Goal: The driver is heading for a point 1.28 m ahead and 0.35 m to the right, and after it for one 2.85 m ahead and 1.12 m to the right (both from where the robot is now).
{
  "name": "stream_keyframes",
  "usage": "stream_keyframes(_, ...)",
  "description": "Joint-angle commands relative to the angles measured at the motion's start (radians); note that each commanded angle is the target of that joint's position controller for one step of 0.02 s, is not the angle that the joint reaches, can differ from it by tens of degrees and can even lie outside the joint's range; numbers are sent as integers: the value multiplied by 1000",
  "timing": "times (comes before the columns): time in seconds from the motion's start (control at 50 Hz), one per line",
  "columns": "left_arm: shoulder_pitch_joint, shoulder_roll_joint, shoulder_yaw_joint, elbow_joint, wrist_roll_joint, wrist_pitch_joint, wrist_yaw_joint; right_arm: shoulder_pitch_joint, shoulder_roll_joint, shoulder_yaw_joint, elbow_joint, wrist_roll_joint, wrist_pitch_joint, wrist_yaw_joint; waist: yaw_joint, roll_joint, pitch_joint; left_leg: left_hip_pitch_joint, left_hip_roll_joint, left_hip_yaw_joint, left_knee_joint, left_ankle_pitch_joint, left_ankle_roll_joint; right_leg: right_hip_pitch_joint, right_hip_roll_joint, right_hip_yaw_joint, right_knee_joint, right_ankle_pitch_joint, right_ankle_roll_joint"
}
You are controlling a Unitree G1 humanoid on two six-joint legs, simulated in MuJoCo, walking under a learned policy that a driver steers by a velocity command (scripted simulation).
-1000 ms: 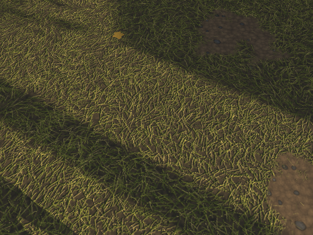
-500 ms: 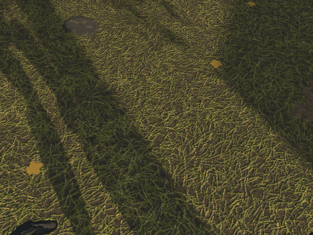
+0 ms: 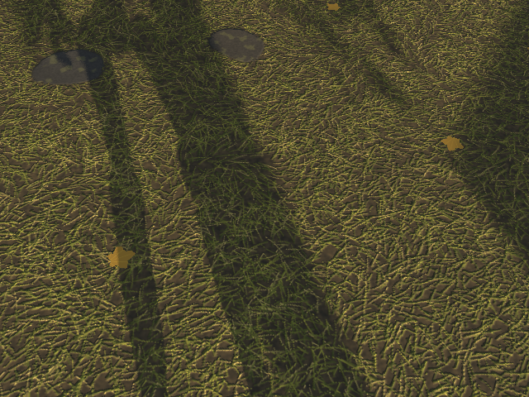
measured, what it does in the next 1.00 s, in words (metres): steps on the spot, turning right: right foot, then left foot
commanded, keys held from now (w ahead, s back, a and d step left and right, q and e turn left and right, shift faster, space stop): e+shift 0.56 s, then q+shift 0.44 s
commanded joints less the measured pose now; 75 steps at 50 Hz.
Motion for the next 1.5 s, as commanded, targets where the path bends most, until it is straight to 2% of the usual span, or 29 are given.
stream_keyframes(0.02,0,128,56,-68,-2,19,23,-71,-147,-55,-79,13,-34,-16,-31,220,-73,125,292,-156,-195,447,204,-195,-36,23,363,-48,49)
stream_keyframes(0.14,-90,40,22,-162,6,44,-9,-48,-170,-74,-42,20,-30,-27,-77,185,-82,165,285,10,-169,427,186,-126,-90,-54,97,101,69)
stream_keyframes(0.26,0,95,55,-185,4,62,-29,-62,-211,-102,-8,66,-43,6,-25,168,-108,106,324,102,-4,410,103,135,-28,-147,-240,204,-36)
stream_keyframes(0.28,62,135,76,-167,9,60,-13,-5,-179,-98,19,63,-48,16,-7,73,-127,28,263,163,142,314,40,273,-5,-98,-341,339,-80)
stream_keyframes(0.3,128,288,119,-180,10,53,10,-11,-136,-85,-15,24,-52,19,2,-228,-129,-280,133,235,485,-73,-68,488,-220,254,-403,814,-196)
stream_keyframes(0.32,107,337,116,-211,50,24,3,-128,-105,-66,-88,5,-58,10,19,-336,-207,-501,-27,46,711,-412,-107,509,-394,608,-462,839,-425)
stream_keyframes(0.34,103,276,100,-212,52,-1,-9,-178,-158,-78,-82,20,-60,6,59,-167,-228,-523,-5,-66,784,-384,-89,515,-383,543,-493,725,-423)
stream_keyframes(0.38,16,220,82,-206,17,-12,8,-161,-161,-82,-59,29,-63,-7,-10,-47,-143,-520,22,-99,709,-210,-55,430,-276,406,-482,578,-311)
stream_keyframes(0.44,-93,189,66,-241,14,14,36,-107,-160,-85,-28,18,-61,-4,-65,-65,-144,-396,-13,-84,591,-56,-72,306,-189,325,-477,588,-259)
stream_keyframes(0.58,-101,209,74,-248,15,33,49,-92,-137,-68,8,34,-63,13,-50,-106,-160,-282,-68,-103,272,19,-96,267,-148,395,-443,393,-233)
stream_keyframes(0.66,-94,130,30,-227,39,34,31,-75,-136,-57,15,36,-67,29,-13,-133,-183,-131,-10,-53,205,5,-75,231,-177,378,-379,527,-238)
stream_keyframes(0.7,-117,40,-11,-204,46,24,21,-43,-79,-36,26,30,-77,45,-51,-111,-170,41,10,-37,-30,146,-43,177,-144,328,-373,431,-194)
stream_keyframes(0.72,-59,26,-15,-176,58,13,16,-67,-83,-31,17,18,-80,49,-28,-81,-142,93,18,-88,-109,263,-20,163,-95,289,-372,310,-149)
stream_keyframes(0.76,28,82,6,-173,79,1,20,-149,-211,-50,-18,10,-80,40,89,183,-66,-49,174,-328,-160,356,142,201,47,130,-266,86,-43)
stream_keyframes(0.78,-34,115,15,-177,73,-2,30,-153,-200,-55,-25,24,-77,41,50,216,-39,-108,170,-383,-196,220,166,228,35,98,-270,119,-22)
stream_keyframes(0.88,-114,67,26,-195,40,-7,35,-21,-243,-86,-24,57,-58,17,-33,234,-87,45,151,-498,-155,278,183,123,82,50,-208,46,-25)
stream_keyframes(0.98,-13,47,41,-137,19,-31,15,-87,-218,-102,-67,82,-12,-2,1,187,-192,51,90,-488,-48,421,137,269,49,65,-418,191,-28)
stream_keyframes(1.0,0,98,56,-128,31,-27,15,-106,-186,-94,-88,86,-5,-3,-5,97,-180,-103,23,-407,44,284,83,384,-57,150,-466,303,-75)
stream_keyframes(1.02,-23,175,74,-128,54,-19,15,-67,-163,-86,-104,82,-7,2,-48,-170,-120,-328,-118,-211,195,-69,8,441,-250,357,-516,559,-195)
stream_keyframes(1.04,-73,140,66,-155,75,-24,18,-11,-209,-103,-84,58,-15,9,-63,-195,-119,-394,-84,-159,434,-313,-45,437,-410,442,-504,779,-303)
stream_keyframes(1.06,-100,96,51,-171,67,-26,27,16,-250,-120,-59,56,-16,18,-74,-88,-119,-400,-37,-149,578,-288,-70,425,-409,368,-486,838,-313)
stream_keyframes(1.1,-146,86,46,-171,41,-25,44,19,-210,-113,-38,65,-1,23,-83,-26,-77,-450,1,-114,646,-152,-100,435,-295,193,-461,798,-242)
stream_keyframes(1.24,-38,167,68,-129,46,8,54,-129,-130,-65,-126,68,3,60,17,-85,-77,-417,64,23,416,-36,-119,507,-295,-12,-487,810,-255)
stream_keyframes(1.38,-88,196,84,-103,-3,-16,13,-65,-173,-96,-121,69,40,74,-47,-116,-104,-111,8,128,88,2,-16,434,-315,-177,-327,862,-158)
stream_keyframes(1.42,-57,152,73,-90,1,-28,4,142,-281,-148,-69,65,34,42,-151,46,-185,290,13,-15,-97,430,97,163,-208,-250,30,659,-31)
stream_keyframes(1.44,-50,54,37,-151,70,-37,-1,128,-403,-160,-99,54,26,21,-73,372,-225,513,294,-409,-24,984,257,-220,-66,-227,356,-241,51)
stream_keyframes(1.46,-70,108,43,-139,54,-44,-2,149,-335,-137,-111,29,-9,36,-150,259,-408,466,411,-571,-134,551,410,-260,-36,10,489,-249,49)
stream_keyframes(1.48,-119,147,51,-138,6,-46,-8,156,-259,-111,-82,45,-32,42,-151,157,-313,407,360,-491,-216,62,355,-304,-88,29,461,-150,16)
stream_keyframes(1.5,-126,147,52,-137,-5,-48,-11,133,-201,-93,-49,75,-43,39,-126,143,-204,322,311,-442,-270,-316,281,-339,-117,0,378,-68,-13)
Velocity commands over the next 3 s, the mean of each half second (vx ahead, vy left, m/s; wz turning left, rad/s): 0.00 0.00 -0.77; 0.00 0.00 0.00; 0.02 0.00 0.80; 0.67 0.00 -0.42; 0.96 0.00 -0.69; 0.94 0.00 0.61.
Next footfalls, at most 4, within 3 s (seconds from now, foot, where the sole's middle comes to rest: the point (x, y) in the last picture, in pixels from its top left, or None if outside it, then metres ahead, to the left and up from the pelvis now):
0.28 right None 0.02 -0.14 -0.77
0.72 left None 0.16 0.03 -0.77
1.42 left None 0.11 0.11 -0.77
2.04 right None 0.47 -0.18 -0.77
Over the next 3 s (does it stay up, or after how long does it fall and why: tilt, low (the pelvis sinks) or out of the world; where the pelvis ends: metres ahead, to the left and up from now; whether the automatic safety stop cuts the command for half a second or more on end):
stays up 1.13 -0.47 -0.01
